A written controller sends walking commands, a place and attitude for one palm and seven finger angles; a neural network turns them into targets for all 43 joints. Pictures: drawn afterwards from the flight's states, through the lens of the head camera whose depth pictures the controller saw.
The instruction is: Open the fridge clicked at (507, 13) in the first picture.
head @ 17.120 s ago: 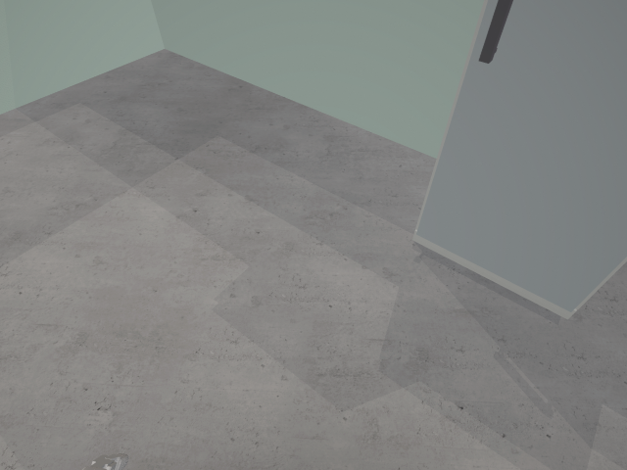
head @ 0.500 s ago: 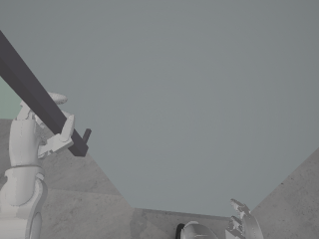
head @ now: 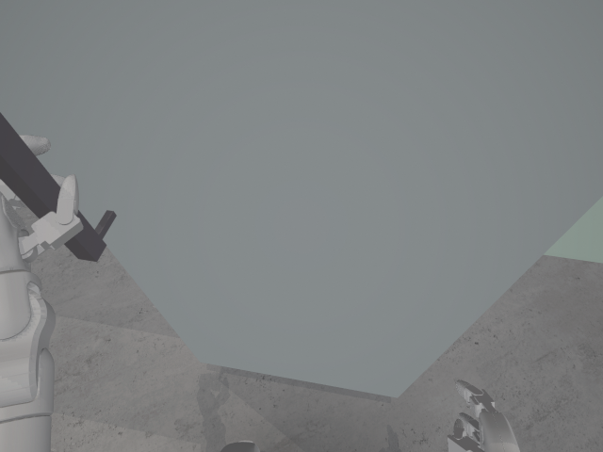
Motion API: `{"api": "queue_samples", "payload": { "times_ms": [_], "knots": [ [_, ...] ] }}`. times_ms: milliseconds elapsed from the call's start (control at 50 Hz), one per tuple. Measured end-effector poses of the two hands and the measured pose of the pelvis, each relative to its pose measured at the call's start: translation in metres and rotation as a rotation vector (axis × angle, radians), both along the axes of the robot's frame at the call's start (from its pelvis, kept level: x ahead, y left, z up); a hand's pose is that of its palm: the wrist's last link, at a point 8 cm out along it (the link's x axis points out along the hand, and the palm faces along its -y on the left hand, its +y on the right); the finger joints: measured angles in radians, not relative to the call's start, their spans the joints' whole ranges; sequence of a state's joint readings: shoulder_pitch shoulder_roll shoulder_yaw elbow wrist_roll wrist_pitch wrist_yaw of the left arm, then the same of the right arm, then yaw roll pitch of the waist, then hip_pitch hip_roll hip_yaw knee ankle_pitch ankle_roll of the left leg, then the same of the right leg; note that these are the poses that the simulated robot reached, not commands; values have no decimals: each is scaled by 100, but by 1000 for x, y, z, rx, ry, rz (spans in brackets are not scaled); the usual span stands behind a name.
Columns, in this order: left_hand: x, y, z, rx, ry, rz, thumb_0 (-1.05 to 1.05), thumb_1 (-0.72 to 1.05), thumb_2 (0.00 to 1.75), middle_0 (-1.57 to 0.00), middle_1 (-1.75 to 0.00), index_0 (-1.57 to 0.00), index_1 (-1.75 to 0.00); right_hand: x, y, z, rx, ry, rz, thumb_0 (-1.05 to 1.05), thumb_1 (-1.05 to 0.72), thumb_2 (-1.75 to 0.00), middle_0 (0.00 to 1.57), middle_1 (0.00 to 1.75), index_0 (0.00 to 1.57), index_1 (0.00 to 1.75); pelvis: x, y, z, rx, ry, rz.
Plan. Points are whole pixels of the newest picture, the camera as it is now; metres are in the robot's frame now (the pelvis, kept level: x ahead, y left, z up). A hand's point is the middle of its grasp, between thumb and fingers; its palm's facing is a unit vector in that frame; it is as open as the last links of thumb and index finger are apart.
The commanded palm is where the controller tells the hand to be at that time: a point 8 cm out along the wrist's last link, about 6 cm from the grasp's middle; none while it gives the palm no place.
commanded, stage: walk backward, drawing the door open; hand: left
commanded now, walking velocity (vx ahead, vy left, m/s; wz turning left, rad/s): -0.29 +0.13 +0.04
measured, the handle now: (5, 115) +0.36 +0.29 +0.26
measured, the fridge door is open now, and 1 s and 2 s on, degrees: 0 14 58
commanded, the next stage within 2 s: none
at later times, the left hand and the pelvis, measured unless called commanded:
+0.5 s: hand (57, 223) +0.30 +0.27 +0.17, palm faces +0.41 -0.88 -0.25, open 7.2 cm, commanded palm +0.24 +0.31 +0.17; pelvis -0.09 +0.01 +0.00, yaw -4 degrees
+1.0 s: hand out of the picture +0.18 +0.26 +0.17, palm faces +0.18 -0.97 -0.18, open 6.9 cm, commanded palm +0.14 +0.31 +0.17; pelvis -0.19 +0.10 +0.01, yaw -8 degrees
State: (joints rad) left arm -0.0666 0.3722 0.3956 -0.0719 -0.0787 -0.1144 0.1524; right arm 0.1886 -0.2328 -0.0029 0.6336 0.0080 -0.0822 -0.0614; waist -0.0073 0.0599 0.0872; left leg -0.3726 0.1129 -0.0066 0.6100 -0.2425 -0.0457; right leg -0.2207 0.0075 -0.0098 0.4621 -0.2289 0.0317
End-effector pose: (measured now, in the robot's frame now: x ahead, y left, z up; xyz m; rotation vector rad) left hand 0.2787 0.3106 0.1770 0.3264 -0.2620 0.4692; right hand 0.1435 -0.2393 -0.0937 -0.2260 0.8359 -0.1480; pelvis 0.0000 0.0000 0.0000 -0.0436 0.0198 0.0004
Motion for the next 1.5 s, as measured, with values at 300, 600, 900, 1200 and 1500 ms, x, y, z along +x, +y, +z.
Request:
{"api": "queue_samples", "payload": {
  "times_ms": [300, 600, 900, 1200, 1500],
  "knots": [
    [-2, 1, 0, -25, 8, -37, -9, 58, 72, -46, -140, -24, -133, -37, -21, 19, -93, -46, -97, 1, -91, -90, 19, 30, 20, 30, -53, 8, -1, 43, -38, -17],
    [-34, -1, 6, -40, 105, -58, -7, 64, 72, -42, -135, -15, -127, -143, 4, -4, 35, 28, -135, 1, -91, -90, 20, 30, 20, 30, -109, 19, 5, 37, 8, -109],
    [-95, 9, 0, -71, -4, -262, -7, 55, 72, -46, -140, -24, -135, -190, 43, 23, -98, -19, -227, 1, -91, -90, 19, 30, 20, 30, -163, 89, 2, 53, -52, -116],
    [-215, -22, 2, -82, 37, -387, -3, 60, 69, -46, -140, -20, -134, -259, 132, -3, 128, -51, -60, 1, -91, -90, 20, 30, 20, 30, -257, 107, 4, 50, -21, -130],
    [-325, -82, -2, -155, -3, -658, -2, 59, 69, -46, -140, -17, -130, -340, 114, 8, 3, 33, -25, 1, -91, -90, 19, 30, 20, 30, -323, 104, 10, 41, -22, 72]
  ]
}}
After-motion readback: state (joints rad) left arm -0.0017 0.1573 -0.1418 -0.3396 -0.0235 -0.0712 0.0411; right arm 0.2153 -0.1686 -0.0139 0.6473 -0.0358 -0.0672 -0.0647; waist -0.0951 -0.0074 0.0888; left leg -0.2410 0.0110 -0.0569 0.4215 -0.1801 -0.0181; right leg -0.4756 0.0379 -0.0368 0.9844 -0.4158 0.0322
